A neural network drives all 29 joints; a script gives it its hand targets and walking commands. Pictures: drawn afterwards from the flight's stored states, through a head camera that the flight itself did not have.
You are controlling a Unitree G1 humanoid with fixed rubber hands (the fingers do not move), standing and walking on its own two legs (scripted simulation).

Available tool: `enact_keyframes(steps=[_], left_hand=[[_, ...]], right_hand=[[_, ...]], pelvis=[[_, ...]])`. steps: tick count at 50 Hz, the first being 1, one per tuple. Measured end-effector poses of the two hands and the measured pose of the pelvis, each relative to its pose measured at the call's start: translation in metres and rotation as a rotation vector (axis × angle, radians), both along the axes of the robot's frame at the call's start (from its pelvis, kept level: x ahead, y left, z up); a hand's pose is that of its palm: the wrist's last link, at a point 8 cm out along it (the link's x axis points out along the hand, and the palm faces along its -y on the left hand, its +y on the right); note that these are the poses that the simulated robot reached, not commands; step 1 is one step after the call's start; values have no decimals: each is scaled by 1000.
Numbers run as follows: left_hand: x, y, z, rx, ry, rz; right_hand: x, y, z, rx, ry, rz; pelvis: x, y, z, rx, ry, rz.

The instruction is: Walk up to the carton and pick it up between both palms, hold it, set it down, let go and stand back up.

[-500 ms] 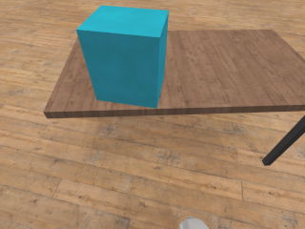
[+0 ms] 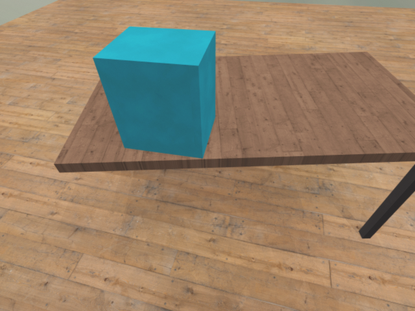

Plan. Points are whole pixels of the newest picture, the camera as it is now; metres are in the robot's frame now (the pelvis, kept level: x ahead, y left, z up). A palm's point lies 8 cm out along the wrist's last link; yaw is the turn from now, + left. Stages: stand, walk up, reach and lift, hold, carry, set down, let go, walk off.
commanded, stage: walk up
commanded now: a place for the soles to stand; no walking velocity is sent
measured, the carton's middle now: (166, 93) +0.72 +0.14 +0.06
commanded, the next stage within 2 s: none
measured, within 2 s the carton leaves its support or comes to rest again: neither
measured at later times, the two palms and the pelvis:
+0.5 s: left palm out of the picture +0.09 +0.30 -0.09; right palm out of the picture +0.06 -0.32 -0.10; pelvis +0.01 -0.01 +0.00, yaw +0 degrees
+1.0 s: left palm out of the picture +0.07 +0.30 -0.09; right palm out of the picture +0.07 -0.32 -0.10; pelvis +0.02 -0.01 +0.00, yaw +0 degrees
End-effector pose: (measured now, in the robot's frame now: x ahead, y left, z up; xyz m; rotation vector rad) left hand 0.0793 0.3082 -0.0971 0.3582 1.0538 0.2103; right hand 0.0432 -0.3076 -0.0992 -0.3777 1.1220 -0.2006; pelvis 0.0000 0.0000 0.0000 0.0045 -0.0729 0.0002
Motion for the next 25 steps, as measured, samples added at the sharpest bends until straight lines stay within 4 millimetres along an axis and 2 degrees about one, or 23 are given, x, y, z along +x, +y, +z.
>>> enact_keyframes(steps=[8,14,25], left_hand=[[2,-16,3,4,7,-14],[-2,-9,2,1,15,1],[14,-11,5,-2,-25,-13]], right_hand=[[3,-15,-2,7,13,-11],[13,-9,-1,6,5,5],[21,-8,2,4,-28,16]], pelvis=[[6,-15,1,10,8,-7],[10,-10,2,8,7,7],[7,-9,2,9,5,8]])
